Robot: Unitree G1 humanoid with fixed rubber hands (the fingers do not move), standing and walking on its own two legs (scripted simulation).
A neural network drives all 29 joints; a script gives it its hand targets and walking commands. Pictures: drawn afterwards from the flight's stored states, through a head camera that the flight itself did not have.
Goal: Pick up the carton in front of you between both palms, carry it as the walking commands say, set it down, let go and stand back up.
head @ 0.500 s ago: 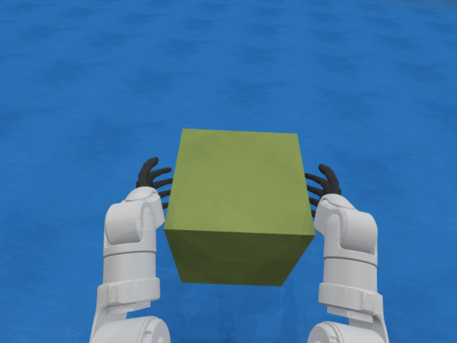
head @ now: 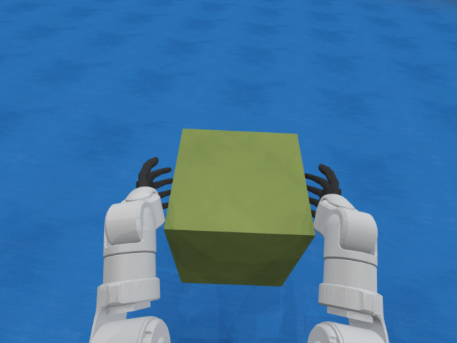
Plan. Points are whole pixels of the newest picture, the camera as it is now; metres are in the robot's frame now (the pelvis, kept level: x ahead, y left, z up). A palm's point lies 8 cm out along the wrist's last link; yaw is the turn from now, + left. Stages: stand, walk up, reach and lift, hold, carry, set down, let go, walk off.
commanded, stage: carry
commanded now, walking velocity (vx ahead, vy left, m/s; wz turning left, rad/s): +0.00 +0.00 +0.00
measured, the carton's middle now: (235, 213) +0.36 +0.00 +0.04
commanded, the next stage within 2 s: none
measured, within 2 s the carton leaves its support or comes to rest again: neither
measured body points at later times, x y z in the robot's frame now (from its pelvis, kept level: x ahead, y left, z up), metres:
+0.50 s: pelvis +0.03 -0.02 +0.00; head +0.01 -0.02 +0.45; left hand +0.38 +0.13 +0.11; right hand +0.37 -0.18 +0.10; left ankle +0.01 +0.09 -0.73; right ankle +0.05 -0.11 -0.72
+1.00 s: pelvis +0.26 -0.02 -0.01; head +0.28 -0.03 +0.44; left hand +0.59 +0.13 +0.09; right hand +0.59 -0.18 +0.09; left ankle +0.40 +0.07 -0.73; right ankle +0.07 -0.11 -0.73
